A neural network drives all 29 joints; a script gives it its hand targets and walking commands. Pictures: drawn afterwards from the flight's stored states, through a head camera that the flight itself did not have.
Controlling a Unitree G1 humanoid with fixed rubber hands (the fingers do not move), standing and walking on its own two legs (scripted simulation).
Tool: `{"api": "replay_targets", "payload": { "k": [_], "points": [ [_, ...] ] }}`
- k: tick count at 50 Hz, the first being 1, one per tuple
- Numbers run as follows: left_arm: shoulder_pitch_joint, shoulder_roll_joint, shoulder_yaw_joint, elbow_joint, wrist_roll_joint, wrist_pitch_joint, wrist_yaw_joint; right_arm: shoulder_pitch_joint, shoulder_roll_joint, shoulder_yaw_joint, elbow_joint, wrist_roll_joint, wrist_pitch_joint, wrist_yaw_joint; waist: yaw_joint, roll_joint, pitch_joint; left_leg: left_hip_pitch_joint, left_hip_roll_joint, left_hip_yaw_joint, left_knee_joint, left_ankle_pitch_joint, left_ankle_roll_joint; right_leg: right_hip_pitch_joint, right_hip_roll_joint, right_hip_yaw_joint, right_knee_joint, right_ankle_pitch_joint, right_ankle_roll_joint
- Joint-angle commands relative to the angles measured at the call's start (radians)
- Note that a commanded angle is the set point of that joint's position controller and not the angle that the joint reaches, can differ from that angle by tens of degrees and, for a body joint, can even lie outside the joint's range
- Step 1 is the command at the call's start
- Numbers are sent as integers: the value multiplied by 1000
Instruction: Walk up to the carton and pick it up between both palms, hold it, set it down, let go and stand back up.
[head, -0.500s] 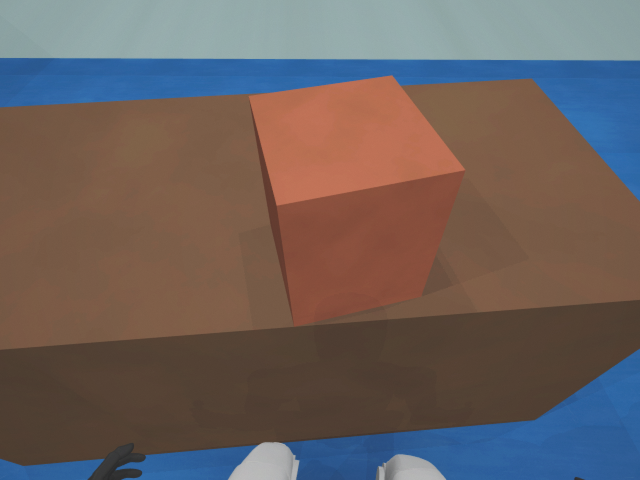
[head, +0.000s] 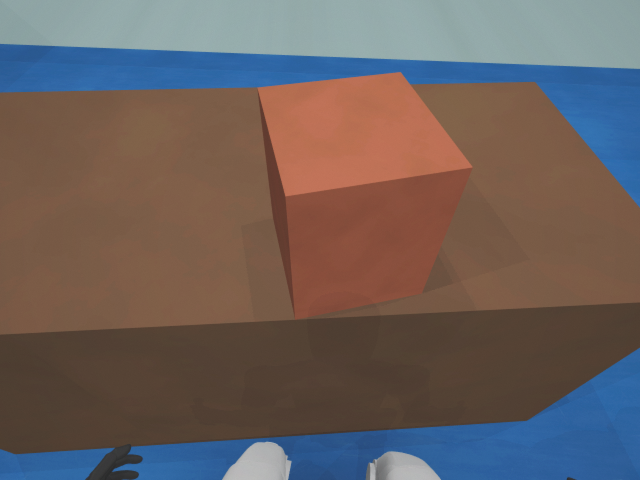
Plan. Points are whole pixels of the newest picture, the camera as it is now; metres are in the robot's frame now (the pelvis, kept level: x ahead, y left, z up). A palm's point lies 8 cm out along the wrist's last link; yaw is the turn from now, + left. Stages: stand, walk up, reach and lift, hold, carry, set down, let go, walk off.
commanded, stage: walk up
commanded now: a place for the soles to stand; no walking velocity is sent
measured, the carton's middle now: (346, 199) +0.45 -0.01 +0.09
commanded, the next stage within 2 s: none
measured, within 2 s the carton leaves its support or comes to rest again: neither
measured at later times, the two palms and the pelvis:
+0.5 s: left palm out of the picture +0.10 +0.32 -0.10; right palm out of the picture +0.07 -0.30 -0.08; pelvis +0.01 +0.01 +0.00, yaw +1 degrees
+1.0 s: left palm out of the picture +0.09 +0.33 -0.09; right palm out of the picture +0.08 -0.29 -0.08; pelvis +0.00 +0.02 +0.00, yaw +2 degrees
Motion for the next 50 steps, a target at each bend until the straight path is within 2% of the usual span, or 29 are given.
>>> {"api": "replay_targets", "payload": {
  "k": [1, 4, 7, 8, 9, 10, 11, 12, 14, 18, 21, 22, 23, 24, 25, 27, 29, 32, 34, 35, 36, 37, 38, 39, 45, 46, 48, 49, 50],
  "points": [
    [-42, 293, 116, -120, 11, -43, 29, -16, -255, -108, -90, 3, -25, -24, 52, -83, -36, -213, 45, 81, 141, -58, 28, 148, -320, 318, -563, 235, -91],
    [-49, 286, 115, -122, 21, -37, 23, -15, -237, -98, -79, -3, -27, -23, 60, -144, -89, -170, 49, 127, 39, -72, 27, 181, -313, 255, -494, 337, -121],
    [-144, 280, 107, -138, 13, -19, 13, 44, -235, -96, -58, 1, -39, -20, -2, -149, -110, 26, 46, 160, -229, 150, 49, 54, -242, 128, -388, 266, -100],
    [-171, 264, 103, -142, 12, -14, 8, 65, -258, -105, -45, 0, -43, -20, -16, -125, -118, 82, 49, 77, -307, 278, 61, 8, -191, 89, -304, 229, -52],
    [-176, 226, 98, -144, -1, -10, 4, 72, -305, -108, -30, -10, -48, -24, -3, 26, -130, 100, 134, -154, -394, 386, 103, -32, -85, 31, -106, 227, -12],
    [-161, 211, 98, -150, -12, -1, 1, 42, -358, -117, -47, -12, -52, -26, 3, 131, -141, 108, 242, -492, -486, 317, 204, -123, 23, 67, 19, 43, 19],
    [-174, 219, 105, -150, -16, 12, 6, 45, -360, -116, -45, -6, -52, -26, -12, 140, -108, 66, 284, -659, -570, 85, 274, -164, 48, 152, 97, -220, 12],
    [-182, 235, 113, -157, -15, 16, 14, 31, -373, -124, -58, -8, -55, -33, -21, 147, -64, 26, 308, -712, -589, -41, 291, -194, 47, 191, 129, -234, 11],
    [-183, 233, 115, -151, -7, 4, 16, 27, -353, -122, -69, -15, -56, -42, -17, 168, -1, 28, 267, -680, -589, -62, 281, -243, 36, 213, 90, -177, -8],
    [-87, 219, 109, -117, -11, -15, 17, -31, -314, -102, -73, -17, -46, -36, 12, 244, -66, 12, 245, -562, -504, 269, 250, -112, 37, 175, -71, -70, -4],
    [5, 235, 115, -81, -5, -32, 21, -118, -284, -91, -95, -3, -34, -27, 79, 185, -117, -109, 174, -386, -376, 356, 181, 136, 21, 180, -364, 69, -19],
    [54, 283, 124, -60, 7, -37, 24, -158, -258, -82, -106, 7, -31, -24, 114, 74, -138, -217, 99, -246, -226, 328, 106, 254, -83, 313, -471, 59, -56],
    [79, 339, 134, -52, 13, -42, 31, -148, -218, -76, -111, 22, -32, -24, 130, -78, -118, -291, -28, -29, 3, 213, 41, 277, -269, 435, -615, 11, -103],
    [40, 336, 138, -71, 12, -41, 31, -114, -225, -88, -115, 13, -27, -33, 115, -73, -140, -262, -26, 69, 138, -75, 28, 242, -413, 517, -615, 117, -185],
    [40, 319, 133, -85, 9, -43, 28, -105, -249, -96, -115, 9, -26, -40, 105, -29, -106, -284, 5, 63, 176, -132, 38, 230, -433, 514, -582, 201, -195],
    [10, 296, 118, -87, 11, -46, 28, -98, -263, -101, -107, 6, -30, -33, 80, -2, -67, -238, 31, 75, 179, -103, 42, 189, -376, 419, -557, 309, -164],
    [-32, 296, 112, -102, 9, -41, 29, -38, -252, -99, -78, 3, -32, -28, 64, -92, -78, -203, 49, 75, 115, -94, 31, 200, -328, 310, -501, 439, -123],
    [-87, 292, 109, -115, 10, -26, 21, -10, -238, -91, -63, 5, -32, -24, 39, -158, -108, -100, 43, 148, -35, -28, 31, 161, -284, 212, -436, 423, -136],
    [-149, 278, 102, -121, 9, -19, 14, 17, -242, -91, -43, 4, -39, -24, -1, -106, -123, 52, 54, 123, -290, 232, 43, 72, -218, 108, -336, 427, -77],
    [-179, 254, 95, -126, -1, -14, 9, 37, -277, -100, -30, 2, -42, -26, -10, -51, -119, 71, 96, -20, -351, 360, 70, 23, -160, 78, -227, 373, -33],
    [-169, 238, 101, -133, -12, -8, 4, 19, -336, -112, -32, -3, -47, -27, 10, 82, -145, 82, 189, -284, -425, 418, 133, -20, -44, 45, -61, 265, 2],
    [-148, 229, 98, -121, -18, 3, 2, -4, -355, -111, -40, 0, -50, -28, 4, 110, -153, 85, 258, -521, -488, 342, 227, -70, 39, 99, -18, 38, 22],
    [-175, 225, 104, -129, -22, 11, 9, -2, -361, -112, -49, -3, -50, -32, -11, 150, -125, 48, 304, -608, -535, 218, 278, -109, 51, 149, 73, -214, 13],
    [-181, 224, 107, -134, -19, 13, 17, -14, -360, -115, -57, -4, -52, -34, -12, 166, -84, 32, 314, -661, -551, 131, 302, -155, 52, 186, 91, -231, 6],
    [-60, 228, 110, -82, -17, -17, 18, -102, -304, -97, -71, -4, -36, -32, 46, 206, -80, -63, 212, -442, -459, 344, 205, 52, 56, 144, -259, 23, -11],
    [-15, 229, 110, -64, -10, -26, 21, -132, -290, -93, -78, 0, -32, -26, 81, 165, -100, -122, 165, -362, -387, 362, 163, 159, 25, 191, -411, 67, -24],
    [65, 333, 132, -39, 6, -36, 32, -154, -229, -82, -94, 21, -29, -25, 128, -83, -127, -249, -37, 13, 20, 171, 32, 257, -305, 437, -629, 69, -107],
    [-11, 331, 130, -73, 7, -35, 32, -105, -234, -94, -97, 15, -23, -35, 88, -84, -111, -227, -9, 78, 131, -102, 28, 173, -415, 496, -633, 93, -179],
    [-27, 317, 123, -80, 2, -35, 26, -97, -260, -101, -100, 12, -20, -38, 83, -45, -87, -215, 16, 76, 163, -140, 38, 133, -422, 482, -614, 82, -211]
  ]
}}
